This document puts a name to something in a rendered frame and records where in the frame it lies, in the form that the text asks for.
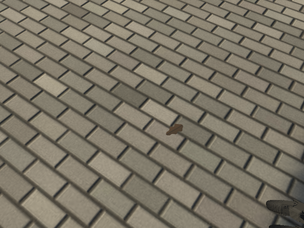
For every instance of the robot right hand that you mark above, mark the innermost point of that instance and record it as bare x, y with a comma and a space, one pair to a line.
293, 209

